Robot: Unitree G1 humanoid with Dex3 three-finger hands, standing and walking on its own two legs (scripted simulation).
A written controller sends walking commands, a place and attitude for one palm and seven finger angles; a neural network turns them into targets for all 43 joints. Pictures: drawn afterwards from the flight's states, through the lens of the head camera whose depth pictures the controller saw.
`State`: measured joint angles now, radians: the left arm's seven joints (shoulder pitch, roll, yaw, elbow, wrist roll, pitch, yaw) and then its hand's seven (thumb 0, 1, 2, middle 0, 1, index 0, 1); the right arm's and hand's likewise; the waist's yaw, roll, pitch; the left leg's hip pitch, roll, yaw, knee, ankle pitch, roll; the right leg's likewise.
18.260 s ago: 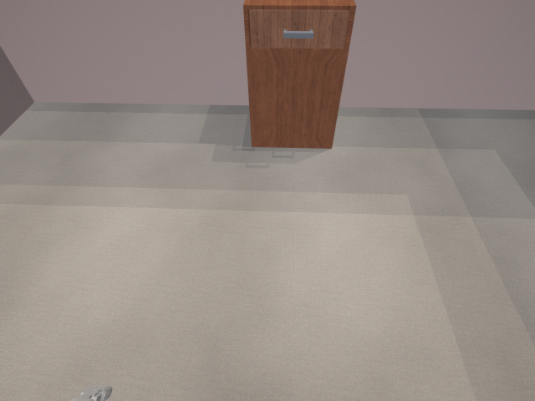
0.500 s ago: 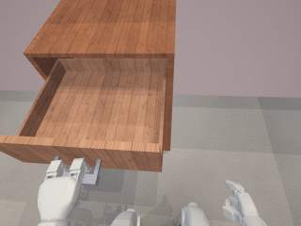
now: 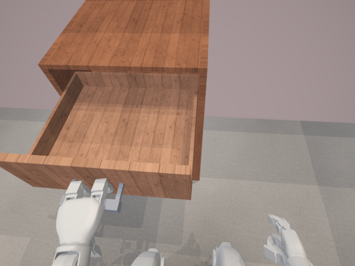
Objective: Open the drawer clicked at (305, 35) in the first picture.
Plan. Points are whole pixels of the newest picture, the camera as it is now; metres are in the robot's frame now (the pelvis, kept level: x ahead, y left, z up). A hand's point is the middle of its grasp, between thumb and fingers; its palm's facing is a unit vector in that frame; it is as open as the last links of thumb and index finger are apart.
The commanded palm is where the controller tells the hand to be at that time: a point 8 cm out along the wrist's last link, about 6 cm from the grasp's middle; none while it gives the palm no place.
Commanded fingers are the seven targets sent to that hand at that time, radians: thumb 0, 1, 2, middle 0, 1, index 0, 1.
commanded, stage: lift the hand off the handle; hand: left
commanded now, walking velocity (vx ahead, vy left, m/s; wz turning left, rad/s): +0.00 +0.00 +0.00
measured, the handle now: (94, 194) +0.27 +0.22 -0.01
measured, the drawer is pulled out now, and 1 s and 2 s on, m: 0.30 0.29 0.29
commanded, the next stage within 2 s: none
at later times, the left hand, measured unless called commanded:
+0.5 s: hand (93, 212) +0.23 +0.21 -0.01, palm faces -0.01 -0.08 -1.00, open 13.5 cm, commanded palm +0.21 +0.21 +0.04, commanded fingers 0.00 -0.50 0.30 -0.30 -1.20 -0.30 -1.20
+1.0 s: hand (87, 207) +0.23 +0.21 +0.02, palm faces +0.00 -0.09 -1.00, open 13.5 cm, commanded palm +0.21 +0.21 +0.08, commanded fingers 0.00 -0.50 0.30 -0.30 -1.20 -0.30 -1.20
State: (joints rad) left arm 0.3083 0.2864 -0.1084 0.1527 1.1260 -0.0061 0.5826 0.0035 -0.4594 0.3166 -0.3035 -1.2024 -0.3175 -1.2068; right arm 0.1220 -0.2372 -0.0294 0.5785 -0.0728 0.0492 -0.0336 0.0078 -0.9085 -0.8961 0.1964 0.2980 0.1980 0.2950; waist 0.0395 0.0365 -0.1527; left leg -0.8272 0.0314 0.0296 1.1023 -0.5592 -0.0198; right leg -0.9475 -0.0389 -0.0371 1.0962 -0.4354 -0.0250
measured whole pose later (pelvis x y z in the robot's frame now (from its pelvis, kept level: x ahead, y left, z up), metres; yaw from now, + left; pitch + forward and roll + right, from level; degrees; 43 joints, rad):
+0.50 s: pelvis +0.00 +0.00 +0.01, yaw +0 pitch +14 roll +1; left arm 0.27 0.29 -0.12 0.16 1.10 0.00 0.55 0.00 -0.48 0.30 -0.32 -1.20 -0.36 -1.22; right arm 0.13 -0.23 -0.03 0.59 -0.06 0.04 -0.05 0.01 -0.91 -0.90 0.20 0.30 0.20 0.30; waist 0.03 0.04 -0.13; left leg -0.75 0.03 0.03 1.02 -0.52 -0.02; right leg -0.87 -0.04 -0.03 1.02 -0.40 -0.02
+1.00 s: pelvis +0.02 +0.00 +0.03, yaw -1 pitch +12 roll +1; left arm 0.37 0.30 -0.13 0.02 1.09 0.02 0.51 0.00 -0.49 0.30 -0.32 -1.20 -0.37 -1.22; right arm 0.12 -0.23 -0.02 0.56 -0.06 0.07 -0.01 0.01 -0.91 -0.90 0.20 0.30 0.20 0.29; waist 0.06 0.05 -0.11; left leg -0.60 0.03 0.04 0.90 -0.50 -0.02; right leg -0.73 -0.03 -0.03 0.91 -0.39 -0.02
